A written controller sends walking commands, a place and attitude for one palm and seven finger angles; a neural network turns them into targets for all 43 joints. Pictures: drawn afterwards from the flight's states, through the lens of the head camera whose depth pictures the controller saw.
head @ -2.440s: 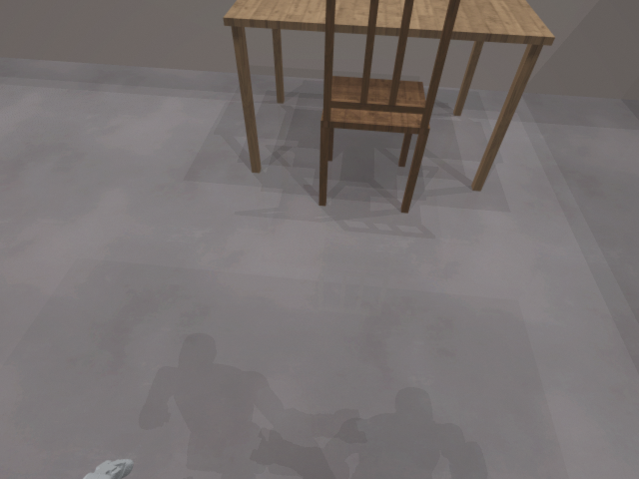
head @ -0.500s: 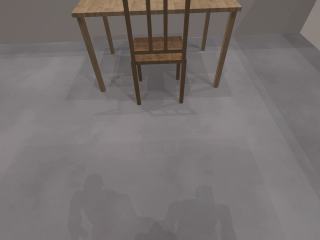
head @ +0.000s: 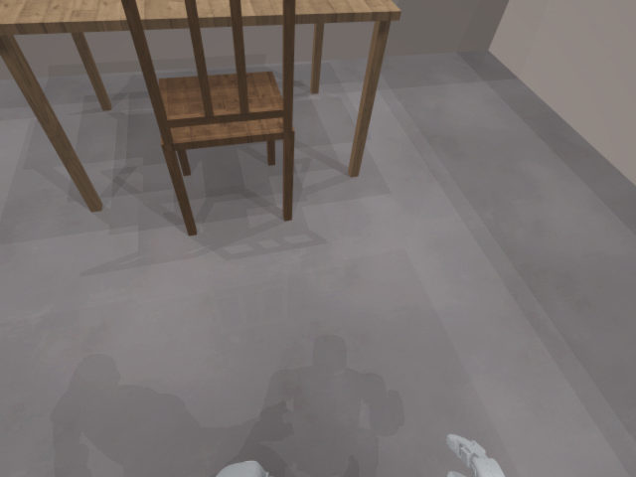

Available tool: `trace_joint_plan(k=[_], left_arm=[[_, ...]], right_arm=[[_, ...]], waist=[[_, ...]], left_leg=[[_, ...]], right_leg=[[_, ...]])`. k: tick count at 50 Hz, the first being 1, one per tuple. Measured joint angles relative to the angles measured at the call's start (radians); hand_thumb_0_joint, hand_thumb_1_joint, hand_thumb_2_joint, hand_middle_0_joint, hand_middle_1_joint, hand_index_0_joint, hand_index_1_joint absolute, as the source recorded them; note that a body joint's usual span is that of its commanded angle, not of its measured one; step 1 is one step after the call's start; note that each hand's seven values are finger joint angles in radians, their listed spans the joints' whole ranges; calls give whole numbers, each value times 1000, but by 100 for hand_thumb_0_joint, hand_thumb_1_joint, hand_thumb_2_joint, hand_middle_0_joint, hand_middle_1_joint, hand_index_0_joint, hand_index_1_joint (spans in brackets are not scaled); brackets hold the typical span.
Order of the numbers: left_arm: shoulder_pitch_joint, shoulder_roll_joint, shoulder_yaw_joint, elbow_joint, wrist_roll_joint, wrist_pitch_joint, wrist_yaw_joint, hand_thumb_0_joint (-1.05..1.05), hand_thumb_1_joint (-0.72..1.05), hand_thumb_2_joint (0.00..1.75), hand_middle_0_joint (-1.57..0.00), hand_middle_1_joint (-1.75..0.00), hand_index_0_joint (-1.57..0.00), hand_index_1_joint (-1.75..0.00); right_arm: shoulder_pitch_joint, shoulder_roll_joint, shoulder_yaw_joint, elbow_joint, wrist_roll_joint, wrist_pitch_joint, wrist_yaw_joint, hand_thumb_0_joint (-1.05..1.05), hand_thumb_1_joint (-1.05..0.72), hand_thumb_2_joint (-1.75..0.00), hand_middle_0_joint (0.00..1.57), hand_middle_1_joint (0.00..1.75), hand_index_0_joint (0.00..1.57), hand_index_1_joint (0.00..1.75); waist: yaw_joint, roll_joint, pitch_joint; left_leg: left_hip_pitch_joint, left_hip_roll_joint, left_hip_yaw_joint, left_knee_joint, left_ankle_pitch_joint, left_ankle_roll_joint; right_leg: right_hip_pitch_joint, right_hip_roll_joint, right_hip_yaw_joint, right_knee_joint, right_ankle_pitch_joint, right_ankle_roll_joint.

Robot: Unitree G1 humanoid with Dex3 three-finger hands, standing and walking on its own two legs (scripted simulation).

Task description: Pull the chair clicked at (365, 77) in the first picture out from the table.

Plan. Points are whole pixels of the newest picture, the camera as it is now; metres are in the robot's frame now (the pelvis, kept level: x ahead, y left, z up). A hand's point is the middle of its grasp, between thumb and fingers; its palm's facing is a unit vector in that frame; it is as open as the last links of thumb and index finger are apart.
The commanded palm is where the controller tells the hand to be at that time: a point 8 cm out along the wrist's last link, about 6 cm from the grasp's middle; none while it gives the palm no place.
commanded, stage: walk to a spot facing it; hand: left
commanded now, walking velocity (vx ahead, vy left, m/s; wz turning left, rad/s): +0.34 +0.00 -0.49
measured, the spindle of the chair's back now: (199, 57) +1.05 +0.43 -0.05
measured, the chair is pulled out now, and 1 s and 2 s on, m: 0.00 0.00 0.00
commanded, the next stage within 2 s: turn to face it in 1.16 s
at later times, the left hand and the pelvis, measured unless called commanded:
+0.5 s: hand (271, 316) +0.39 +0.12 -0.16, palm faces -0.32 -0.94 -0.13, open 7.4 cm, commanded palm none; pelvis +0.22 -0.01 +0.00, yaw -15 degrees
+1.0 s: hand (265, 267) +0.49 +0.15 -0.17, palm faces -0.30 -0.93 -0.21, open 7.4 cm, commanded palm none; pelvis +0.44 -0.04 +0.00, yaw -27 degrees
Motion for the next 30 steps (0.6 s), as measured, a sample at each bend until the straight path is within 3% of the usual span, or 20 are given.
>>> trace_joint_plan(k=[3,11,17,22,24,26,27,28,30], left_arm=[[-64,25,16,-20,11,15,-14,1,90,90,-20,-30,-20,-30],[-200,40,40,-118,26,46,-34,0,91,90,-20,-30,-20,-30],[-264,14,24,-124,26,67,-49,0,91,90,-19,-30,-20,-30],[-319,-15,5,-129,21,65,-55,0,91,90,-20,-30,-20,-30],[-332,-24,-2,-138,21,52,-55,0,91,90,-20,-30,-20,-30],[-326,-24,-7,-146,23,26,-56,0,91,90,-20,-30,-20,-30],[-321,-24,-6,-148,22,10,-52,0,90,90,-20,-30,-20,-30],[-313,-23,-7,-148,14,-2,-47,0,90,90,-20,-30,-20,-30],[-290,-19,-8,-139,2,-6,-35,0,90,90,-20,-30,-20,-30]], right_arm=[[69,8,-2,22,0,-9,-13,0,-91,-90,20,30,20,30],[259,-27,-30,121,9,-8,-38,-1,-94,-90,20,30,20,30],[357,-19,-21,161,4,-6,-37,0,-92,-90,19,30,19,30],[408,4,-12,181,-3,3,-33,0,-92,-90,19,30,19,30],[422,13,-9,191,-2,11,-29,0,-91,-90,20,30,20,30],[440,24,-7,200,3,24,-22,0,-91,-90,20,30,20,30],[436,26,-7,202,10,34,-17,0,-91,-90,20,30,20,30],[416,26,-7,202,15,43,-15,0,-91,-90,20,30,20,30],[360,24,-13,186,19,55,-16,1,-91,-90,20,30,20,30]], waist=[[-19,-4,-7],[-39,-13,-39],[-78,6,-15],[-117,29,27],[-122,41,39],[-112,35,40],[-98,36,41],[-91,36,46],[-91,36,55]], left_leg=[[105,2,31,-81,-11,-11],[304,-29,124,-266,-31,-4],[418,-34,182,-324,-88,-20],[497,-11,227,-320,-163,-59],[510,17,247,-264,-212,-80],[477,59,256,-81,-252,-94],[418,84,219,93,-235,-95],[338,87,144,288,-245,-97],[186,70,14,578,-211,-90]], right_leg=[[-167,-37,-77,213,115,7],[-438,-118,-102,182,350,42],[-441,-134,-159,-49,395,45],[-361,-96,-227,-289,324,5],[-314,-61,-253,-355,280,-25],[-231,-33,-273,-438,300,-61],[-229,-21,-269,-418,314,-77],[-228,-9,-262,-383,287,-88],[-183,10,-248,-383,237,-93]])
